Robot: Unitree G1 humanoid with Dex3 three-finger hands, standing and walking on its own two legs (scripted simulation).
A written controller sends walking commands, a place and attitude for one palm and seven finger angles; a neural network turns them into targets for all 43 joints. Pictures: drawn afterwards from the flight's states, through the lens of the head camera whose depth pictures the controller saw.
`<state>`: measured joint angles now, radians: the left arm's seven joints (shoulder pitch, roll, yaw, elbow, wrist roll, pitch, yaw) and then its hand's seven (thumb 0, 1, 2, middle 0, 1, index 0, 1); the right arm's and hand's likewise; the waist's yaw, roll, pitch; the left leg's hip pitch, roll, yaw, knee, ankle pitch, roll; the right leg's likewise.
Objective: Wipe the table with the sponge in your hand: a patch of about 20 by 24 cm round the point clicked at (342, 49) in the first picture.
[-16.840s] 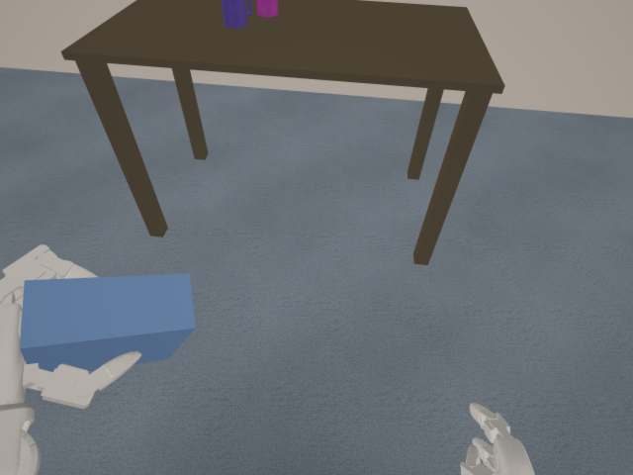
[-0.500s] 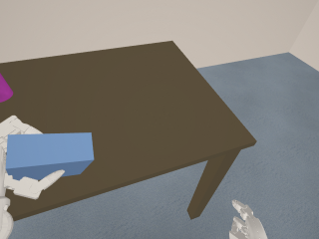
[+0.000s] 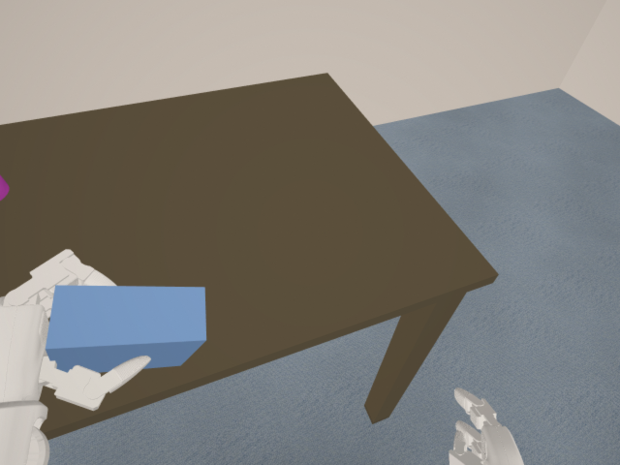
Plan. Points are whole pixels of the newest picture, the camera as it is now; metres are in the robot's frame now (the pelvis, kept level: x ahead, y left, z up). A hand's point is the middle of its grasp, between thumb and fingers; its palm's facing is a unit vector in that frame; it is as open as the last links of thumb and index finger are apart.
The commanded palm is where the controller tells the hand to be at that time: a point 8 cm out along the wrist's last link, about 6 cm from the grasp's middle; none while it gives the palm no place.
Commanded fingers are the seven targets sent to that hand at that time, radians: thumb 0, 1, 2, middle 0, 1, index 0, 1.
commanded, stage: look again from close up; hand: left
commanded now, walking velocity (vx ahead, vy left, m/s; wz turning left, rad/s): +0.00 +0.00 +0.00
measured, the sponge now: (151, 331) +0.22 +0.19 +0.11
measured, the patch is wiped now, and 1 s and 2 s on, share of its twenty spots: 0.00 0.00 0.00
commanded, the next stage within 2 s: come to a stop and stand still in 0.04 s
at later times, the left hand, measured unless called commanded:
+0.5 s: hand (82, 302) +0.24 +0.26 +0.14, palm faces +0.37 -0.85 -0.38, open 9.6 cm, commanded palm +0.18 +0.28 +0.18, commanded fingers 0.00 0.10 1.30 -1.20 -1.60 -1.20 -1.60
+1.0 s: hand (59, 327) +0.21 +0.26 +0.15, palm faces +0.38 -0.82 -0.43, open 9.6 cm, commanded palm +0.15 +0.28 +0.18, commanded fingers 0.00 0.10 1.30 -1.20 -1.60 -1.20 -1.60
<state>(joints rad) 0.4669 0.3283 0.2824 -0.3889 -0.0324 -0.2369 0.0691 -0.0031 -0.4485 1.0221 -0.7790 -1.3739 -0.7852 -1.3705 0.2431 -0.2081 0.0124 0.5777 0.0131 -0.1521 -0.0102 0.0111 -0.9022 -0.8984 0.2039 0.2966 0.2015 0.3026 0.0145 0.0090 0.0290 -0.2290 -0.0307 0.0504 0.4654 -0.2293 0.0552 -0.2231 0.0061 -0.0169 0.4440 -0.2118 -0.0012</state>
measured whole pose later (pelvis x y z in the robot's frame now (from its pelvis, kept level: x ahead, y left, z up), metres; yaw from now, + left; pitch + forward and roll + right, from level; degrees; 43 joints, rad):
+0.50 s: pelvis +0.02 +0.00 +0.00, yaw +1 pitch +0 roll -1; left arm 0.44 0.37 0.36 -0.43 -0.05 -0.18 0.09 0.00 -0.45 1.02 -0.78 -1.37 -0.79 -1.37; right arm 0.18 -0.19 0.02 0.55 0.01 -0.12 -0.03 0.01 -0.90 -0.90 0.20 0.30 0.20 0.30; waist 0.02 -0.03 0.06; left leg -0.20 -0.02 0.03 0.45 -0.25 0.05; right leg -0.17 0.02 -0.03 0.40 -0.22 -0.01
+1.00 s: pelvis -0.01 -0.01 +0.00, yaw +1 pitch -2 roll -1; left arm 0.41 0.40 0.39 -0.40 -0.03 -0.19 0.08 0.00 -0.45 1.02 -0.79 -1.37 -0.79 -1.37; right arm 0.25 -0.21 0.02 0.58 0.01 -0.12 -0.03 0.01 -0.90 -0.90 0.20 0.30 0.20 0.30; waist 0.03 -0.02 0.09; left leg -0.23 -0.02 0.04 0.49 -0.23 0.05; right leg -0.21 0.02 -0.03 0.45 -0.20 -0.01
